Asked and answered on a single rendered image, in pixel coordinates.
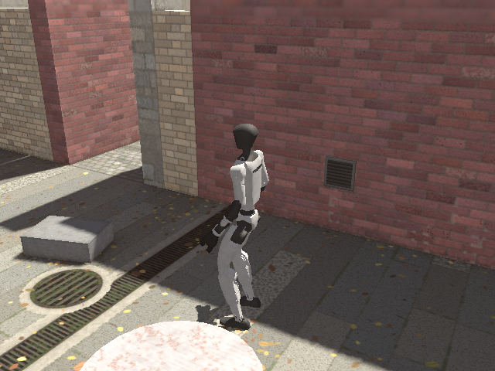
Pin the humanoid robot torso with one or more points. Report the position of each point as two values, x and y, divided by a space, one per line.
252 182

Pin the left robot forearm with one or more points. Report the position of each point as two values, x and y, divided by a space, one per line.
232 213

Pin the left robot hand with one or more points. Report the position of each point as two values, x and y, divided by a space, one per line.
210 240

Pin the right robot upper arm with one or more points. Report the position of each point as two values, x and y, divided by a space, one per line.
264 174

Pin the left robot upper arm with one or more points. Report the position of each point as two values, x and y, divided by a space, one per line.
238 173

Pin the robot left foot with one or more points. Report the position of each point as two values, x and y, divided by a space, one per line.
230 322

